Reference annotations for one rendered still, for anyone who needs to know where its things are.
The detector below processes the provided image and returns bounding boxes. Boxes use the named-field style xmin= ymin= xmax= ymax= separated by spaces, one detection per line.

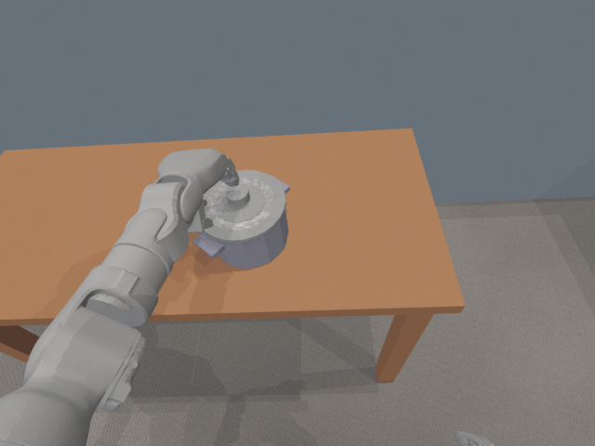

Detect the robot left forearm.
xmin=24 ymin=171 xmax=204 ymax=384

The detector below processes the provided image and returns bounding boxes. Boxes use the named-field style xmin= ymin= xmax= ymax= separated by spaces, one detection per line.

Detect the pot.
xmin=193 ymin=175 xmax=290 ymax=269

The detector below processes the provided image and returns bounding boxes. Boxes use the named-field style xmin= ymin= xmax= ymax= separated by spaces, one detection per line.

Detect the knob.
xmin=225 ymin=183 xmax=250 ymax=207

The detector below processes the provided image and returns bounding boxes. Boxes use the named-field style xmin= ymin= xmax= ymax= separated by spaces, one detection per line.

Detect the left robot hand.
xmin=157 ymin=149 xmax=239 ymax=233

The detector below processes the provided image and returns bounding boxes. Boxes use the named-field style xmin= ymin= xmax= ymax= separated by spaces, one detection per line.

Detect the lid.
xmin=203 ymin=170 xmax=286 ymax=243

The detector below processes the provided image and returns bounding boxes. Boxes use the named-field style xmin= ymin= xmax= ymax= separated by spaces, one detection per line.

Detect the table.
xmin=0 ymin=128 xmax=465 ymax=383

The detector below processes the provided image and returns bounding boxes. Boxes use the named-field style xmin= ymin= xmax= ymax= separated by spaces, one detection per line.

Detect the robot left upper arm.
xmin=0 ymin=306 xmax=147 ymax=446

